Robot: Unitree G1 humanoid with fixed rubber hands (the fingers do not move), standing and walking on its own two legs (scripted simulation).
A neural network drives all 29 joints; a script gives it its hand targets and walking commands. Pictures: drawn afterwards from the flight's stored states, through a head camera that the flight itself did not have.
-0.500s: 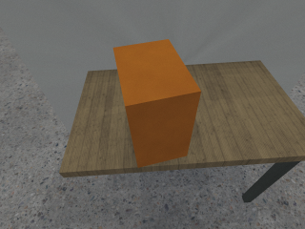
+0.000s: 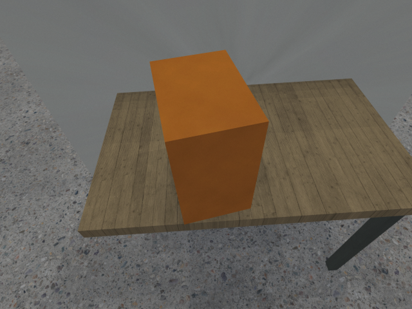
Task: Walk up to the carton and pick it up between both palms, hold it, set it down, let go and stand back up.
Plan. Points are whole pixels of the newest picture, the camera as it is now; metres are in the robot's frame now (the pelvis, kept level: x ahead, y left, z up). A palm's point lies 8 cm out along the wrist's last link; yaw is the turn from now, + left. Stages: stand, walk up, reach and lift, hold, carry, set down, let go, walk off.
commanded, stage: stand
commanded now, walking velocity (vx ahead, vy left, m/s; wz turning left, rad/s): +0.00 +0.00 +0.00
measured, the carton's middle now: (204, 140) +0.47 +0.02 +0.04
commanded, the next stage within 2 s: none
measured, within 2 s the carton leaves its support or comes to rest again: neither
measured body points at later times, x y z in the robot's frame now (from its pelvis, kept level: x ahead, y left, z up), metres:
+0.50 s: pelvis +0.01 +0.00 +0.00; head +0.02 +0.00 +0.45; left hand +0.00 +0.20 -0.16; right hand -0.01 -0.21 -0.16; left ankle +0.03 +0.13 -0.74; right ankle +0.02 -0.15 -0.74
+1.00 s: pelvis +0.02 +0.00 +0.00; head +0.04 +0.00 +0.45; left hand +0.01 +0.21 -0.16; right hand +0.00 -0.21 -0.16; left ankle +0.03 +0.13 -0.74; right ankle +0.02 -0.15 -0.74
